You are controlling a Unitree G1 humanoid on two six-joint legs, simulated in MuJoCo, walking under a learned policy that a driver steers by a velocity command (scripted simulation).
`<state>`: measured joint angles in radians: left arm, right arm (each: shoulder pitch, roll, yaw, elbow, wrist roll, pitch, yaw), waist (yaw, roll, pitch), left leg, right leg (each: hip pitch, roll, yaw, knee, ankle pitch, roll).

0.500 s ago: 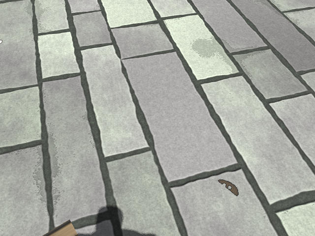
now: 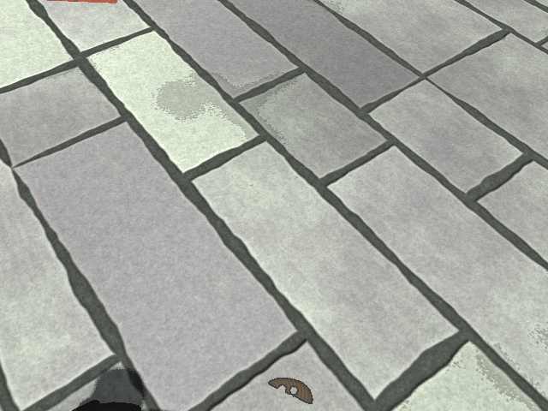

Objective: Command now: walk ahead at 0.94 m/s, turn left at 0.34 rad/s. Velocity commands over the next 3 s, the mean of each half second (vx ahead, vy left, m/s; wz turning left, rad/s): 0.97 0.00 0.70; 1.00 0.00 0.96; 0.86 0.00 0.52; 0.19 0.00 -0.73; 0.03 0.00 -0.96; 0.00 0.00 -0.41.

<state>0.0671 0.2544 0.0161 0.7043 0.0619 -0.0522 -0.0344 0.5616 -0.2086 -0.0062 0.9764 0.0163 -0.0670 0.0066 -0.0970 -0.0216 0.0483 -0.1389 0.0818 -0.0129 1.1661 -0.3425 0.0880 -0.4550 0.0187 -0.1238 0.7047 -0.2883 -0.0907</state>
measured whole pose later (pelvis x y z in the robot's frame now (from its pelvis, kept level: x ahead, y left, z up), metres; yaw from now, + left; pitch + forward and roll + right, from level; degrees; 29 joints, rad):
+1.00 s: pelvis +0.87 +0.15 +0.02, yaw +51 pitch +2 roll -3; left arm 0.43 0.33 0.06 0.83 0.03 -0.09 0.00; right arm 0.10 -0.37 -0.06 0.65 -0.03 0.00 0.07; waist 0.04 0.06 0.00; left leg -0.73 0.04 0.01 1.29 -0.19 0.10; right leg -0.10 -0.01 -0.17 0.38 -0.31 0.02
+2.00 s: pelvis +1.20 +0.71 +0.02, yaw +41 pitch +2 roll +1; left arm 0.29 0.32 0.10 0.73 0.01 0.06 0.01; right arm 0.07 -0.27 0.01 0.66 -0.03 0.04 -0.04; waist 0.08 0.01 0.06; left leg -0.55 -0.01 -0.18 0.87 -0.30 -0.05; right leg -0.34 0.23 0.27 0.42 -0.06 -0.09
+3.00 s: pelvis +1.19 +0.75 +0.03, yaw +3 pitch -1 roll +0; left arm 0.11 0.21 -0.01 0.69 0.03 0.04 0.02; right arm 0.33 -0.28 -0.05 0.76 -0.01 0.08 0.03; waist -0.05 0.02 0.06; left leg -0.38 0.03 0.03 0.87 -0.42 -0.02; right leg -0.16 0.03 -0.11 0.45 -0.28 -0.07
